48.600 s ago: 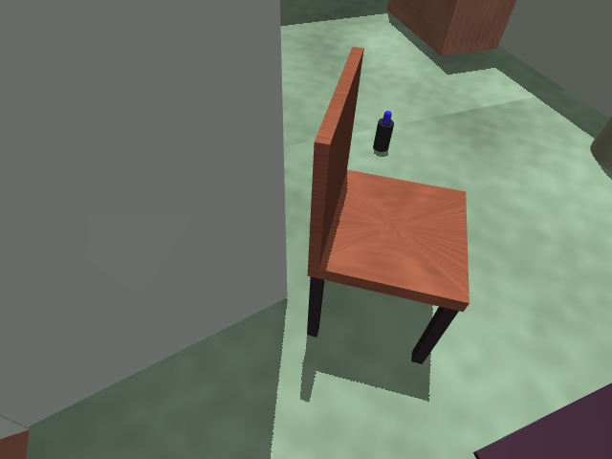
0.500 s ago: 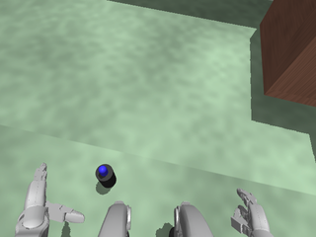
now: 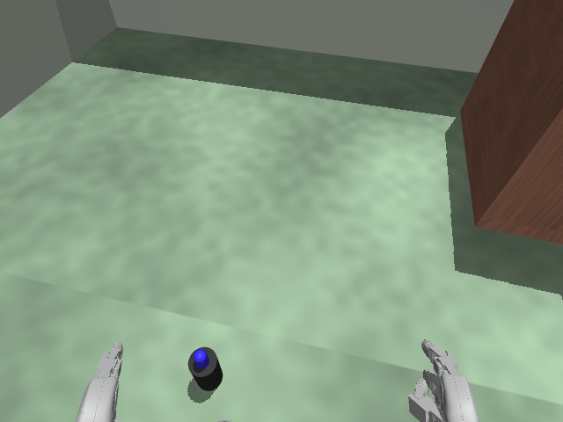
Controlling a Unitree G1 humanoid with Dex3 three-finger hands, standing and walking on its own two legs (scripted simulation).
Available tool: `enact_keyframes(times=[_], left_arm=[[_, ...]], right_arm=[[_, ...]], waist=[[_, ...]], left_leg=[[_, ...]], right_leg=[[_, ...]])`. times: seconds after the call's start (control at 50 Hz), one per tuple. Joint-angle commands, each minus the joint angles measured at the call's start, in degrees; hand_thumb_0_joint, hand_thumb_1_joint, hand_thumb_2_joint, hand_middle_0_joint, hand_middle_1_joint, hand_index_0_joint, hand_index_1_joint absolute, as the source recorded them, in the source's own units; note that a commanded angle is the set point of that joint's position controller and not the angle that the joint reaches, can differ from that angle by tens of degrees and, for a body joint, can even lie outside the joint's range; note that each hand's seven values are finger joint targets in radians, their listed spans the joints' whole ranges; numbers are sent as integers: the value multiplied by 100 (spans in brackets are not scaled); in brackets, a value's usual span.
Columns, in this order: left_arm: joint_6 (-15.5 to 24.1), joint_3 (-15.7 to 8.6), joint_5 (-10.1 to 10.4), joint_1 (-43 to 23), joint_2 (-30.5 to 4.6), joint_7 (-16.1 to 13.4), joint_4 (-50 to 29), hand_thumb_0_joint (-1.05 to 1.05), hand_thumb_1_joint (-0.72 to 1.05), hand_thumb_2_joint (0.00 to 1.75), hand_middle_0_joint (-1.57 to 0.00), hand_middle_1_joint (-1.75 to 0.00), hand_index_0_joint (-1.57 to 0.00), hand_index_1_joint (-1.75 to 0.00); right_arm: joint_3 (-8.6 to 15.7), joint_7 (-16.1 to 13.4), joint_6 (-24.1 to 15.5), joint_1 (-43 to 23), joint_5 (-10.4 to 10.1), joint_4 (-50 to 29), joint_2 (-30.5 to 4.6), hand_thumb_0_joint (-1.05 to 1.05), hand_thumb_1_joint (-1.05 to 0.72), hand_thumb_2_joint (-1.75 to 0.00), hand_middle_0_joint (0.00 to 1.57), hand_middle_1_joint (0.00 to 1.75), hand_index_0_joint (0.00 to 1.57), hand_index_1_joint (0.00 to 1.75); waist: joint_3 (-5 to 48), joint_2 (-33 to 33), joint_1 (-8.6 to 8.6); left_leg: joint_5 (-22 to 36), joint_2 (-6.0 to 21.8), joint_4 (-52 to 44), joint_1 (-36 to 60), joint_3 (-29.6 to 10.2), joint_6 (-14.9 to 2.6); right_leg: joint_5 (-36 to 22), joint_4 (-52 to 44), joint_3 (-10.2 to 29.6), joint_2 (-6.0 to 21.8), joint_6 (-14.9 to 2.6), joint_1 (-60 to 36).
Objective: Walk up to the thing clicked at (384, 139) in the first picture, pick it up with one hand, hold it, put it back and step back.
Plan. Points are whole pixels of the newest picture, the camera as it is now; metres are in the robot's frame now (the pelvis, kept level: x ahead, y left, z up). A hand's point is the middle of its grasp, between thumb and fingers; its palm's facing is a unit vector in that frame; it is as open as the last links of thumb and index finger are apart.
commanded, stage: home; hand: left
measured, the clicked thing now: (204, 366) +0.38 +0.21 -0.61
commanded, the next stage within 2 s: stand in 1.56 s
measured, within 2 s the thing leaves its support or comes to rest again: neither
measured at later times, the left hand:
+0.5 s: hand (149, 415) +0.16 +0.18 -0.06, palm faces +0.10 -0.95 -0.29, open 17.6 cm
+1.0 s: hand (149, 410) +0.16 +0.18 -0.05, palm faces +0.10 -0.95 -0.28, open 17.6 cm
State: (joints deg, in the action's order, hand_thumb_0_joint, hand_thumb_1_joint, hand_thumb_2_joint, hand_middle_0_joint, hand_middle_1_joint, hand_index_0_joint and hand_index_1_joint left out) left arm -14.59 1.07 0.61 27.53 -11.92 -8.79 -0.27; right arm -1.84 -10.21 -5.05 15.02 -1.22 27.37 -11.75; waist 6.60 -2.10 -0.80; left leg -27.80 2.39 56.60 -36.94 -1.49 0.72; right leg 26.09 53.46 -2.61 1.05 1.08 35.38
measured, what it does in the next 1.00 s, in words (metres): stands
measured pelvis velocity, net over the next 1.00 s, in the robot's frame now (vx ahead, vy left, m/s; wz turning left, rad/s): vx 0.00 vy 0.00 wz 0.00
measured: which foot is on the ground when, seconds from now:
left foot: down 0.00-1.00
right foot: down 0.00-1.00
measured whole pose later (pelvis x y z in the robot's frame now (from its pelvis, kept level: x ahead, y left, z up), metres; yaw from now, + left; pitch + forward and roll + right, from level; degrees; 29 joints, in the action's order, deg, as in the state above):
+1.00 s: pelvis +0.00 +0.00 +0.01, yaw +0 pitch +7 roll -2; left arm -14.2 0.6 0.3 26.2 -11.5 -7.6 1.4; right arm -1.5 -9.9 -7.9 15.4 -0.7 30.1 -11.8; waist 5.3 -1.9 -0.8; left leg -26.8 2.5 54.6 -34.9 -1.5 1.0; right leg 25.2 51.6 -2.6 0.8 0.8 33.4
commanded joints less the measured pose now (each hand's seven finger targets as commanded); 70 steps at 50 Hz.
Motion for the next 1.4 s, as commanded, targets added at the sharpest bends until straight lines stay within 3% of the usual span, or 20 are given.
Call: enact_keyframes(times=[0.0, 0.12, 0.16, 0.2, 0.28, 0.32, 0.38, 0.42, 0.52, 0.6, 0.66, 0.76, 0.86, 0.92, 1.0, 1.04, 1.12, 1.2, 1.38], left_arm=[[262, -354, -76, -270, -531, -67, -1092, 0, -60, 2, -5, -4, -5, -4], [258, -385, -71, -277, -560, -54, -982, 0, -59, 3, -5, -5, -5, -5], [259, -316, -67, -256, -496, -26, -982, 0, -60, 3, -5, -5, -5, -5], [274, -433, -67, -245, -582, -41, -980, 0, -58, 4, -5, -5, -5, -5], [290, -325, -65, -293, -504, -8, -922, 0, -58, 3, -5, -5, -5, -5], [303, -411, -76, -277, -571, -9, -924, 0, -59, 3, -5, -5, -5, -5], [309, -298, -72, -396, -494, -6, -893, 0, -59, 3, -5, -5, -5, -5], [310, -344, -82, -392, -510, -16, -878, 0, -58, 4, -5, -5, -5, -5], [313, -379, -81, -232, -528, -7, -818, 0, -58, 4, -5, -5, -5, -5], [329, -306, -83, -336, -473, 11, -810, 0, -60, 2, -5, -5, -5, -5], [329, -398, -77, -276, -562, 26, -908, 0, -59, 3, -5, -5, -5, -5], [327, -346, -86, -241, -488, 25, -858, 0, -60, 2, -5, -5, -5, -5], [337, -394, -79, -327, -540, 25, -909, 0, -58, 4, -5, -5, -5, -5], [304, -308, -80, -310, -474, 41, -949, 0, -58, 4, -5, -5, -5, -5], [309, -403, -78, -389, -560, 38, -927, 0, -57, 4, -5, -5, -5, -5], [286, -384, -90, -204, -501, 45, -850, 0, -60, 3, -5, -5, -5, -5], [277, -308, -73, -292, -452, 44, -882, 0, -58, 4, -5, -5, -5, -5], [269, -421, -75, -240, -545, 41, -868, 0, -59, 3, -5, -5, -5, -5], [264, -398, -71, -232, -508, 38, -935, 0, -57, 4, -5, -5, -5, -5]], right_arm=[[333, -81, -379, -193, 61, -806, -675, 0, -90, -90, 20, 30, 20, 30], [288, -49, -430, -372, 57, -791, -660, 0, -90, -90, 20, 30, 20, 30], [312, -59, -442, -314, 58, -763, -679, 0, -90, -90, 20, 30, 20, 30], [300, -48, -446, -356, 65, -766, -667, 0, -90, -90, 20, 30, 20, 30], [305, -32, -463, -358, 63, -765, -667, 0, -90, -90, 20, 30, 20, 30], [325, -58, -467, -308, 68, -745, -668, 0, -90, -90, 20, 30, 20, 30], [315, -42, -496, -383, 60, -745, -685, 0, -90, -90, 20, 30, 20, 30], [328, -32, -534, -349, 54, -716, -701, 0, -90, -90, 20, 30, 20, 30], [320, -49, -553, -322, 66, -695, -673, 0, -90, -90, 20, 30, 20, 30], [302, -42, -561, -355, 62, -706, -656, 0, -90, -90, 20, 30, 20, 30], [322, -51, -568, -307, 67, -682, -674, 0, -90, -90, 20, 30, 20, 30], [331, -51, -579, -292, 72, -638, -679, 0, -90, -90, 20, 30, 20, 30], [299, -50, -583, -338, 67, -670, -635, 0, -90, -90, 20, 30, 20, 30], [316, -46, -596, -298, 71, -639, -667, 0, -90, -90, 20, 30, 20, 30], [325, -52, -598, -300, 73, -631, -667, 0, -90, -90, 20, 30, 20, 30], [337, -63, -597, -271, 85, -633, -661, 0, -90, -90, 20, 30, 20, 30], [342, -58, -591, -310, 73, -643, -691, 0, -90, -90, 20, 30, 20, 30], [329, -69, -577, -270, 76, -637, -662, 0, -90, -90, 20, 30, 20, 30], [323, -62, -578, -268, 79, -634, -649, 0, -90, -90, 20, 30, 20, 30]], waist=[[675, -26, -97], [334, -7, -32], [441, 17, -61], [418, 7, -4], [357, 83, -68], [497, 109, -51], [231, 37, -69], [362, -35, -61], [477, 209, -52], [282, 77, -56], [426, 96, -41], [477, -5, -35], [391, 131, -19], [438, -51, -19], [371, 41, -45], [592, 82, -50], [433, 59, -35], [514, 96, -23], [506, 47, -4]], left_leg=[[1490, -169, -946, 602, 127, -49], [990, -204, -1058, 459, 163, -72], [1082, -203, -1044, 543, 177, -76], [1063, -208, -1067, 449, 154, -76], [1029, -206, -1065, 471, 173, -92], [1139, -202, -1030, 518, 184, -95], [709, -186, -1198, 424, 128, -84], [699, -157, -1258, 526, 89, -74], [1077, -195, -1067, 531, 162, -100], [663, -188, -1196, 471, 148, -88], [934, -193, -1114, 520, 163, -92], [1227, -163, -1133, 619, 128, -60], [1023, -186, -1112, 539, 155, -86], [1144, -183, -1117, 613, 167, -67], [1108, -181, -1095, 574, 151, -83], [1303, -168, -1075, 684, 134, -74], [1266, -155, -1148, 624, 104, -62], [1344, -178, -1046, 613, 158, -79], [1327, -182, -1061, 629, 167, -81]], right_leg=[[-1308, -832, -108, -192, -118, -526], [-878, -1064, -86, -160, -97, -483], [-982, -1065, -78, -163, -92, -511], [-959, -1065, -98, -166, -106, -545], [-932, -1100, -80, -161, -91, -514], [-1043, -1088, -65, -155, -87, -579], [-610, -1114, -122, -186, -116, -429], [-591, -1050, -142, -208, -129, -430], [-966, -1109, -81, -163, -95, -566], [-536, -1151, -112, -185, -109, -399], [-809, -1135, -78, -159, -110, -521], [-1056, -989, -124, -194, -134, -559], [-879, -1120, -98, -168, -103, -527], [-1012, -1056, -94, -171, -120, -510], [-982, -1076, -111, -178, -102, -493], [-1147, -1008, -125, -189, -112, -592], [-1076, -980, -156, -199, -130, -530], [-1190, -1047, -102, -166, -106, -581], [-1191, -1037, -97, -149, -109, -589]])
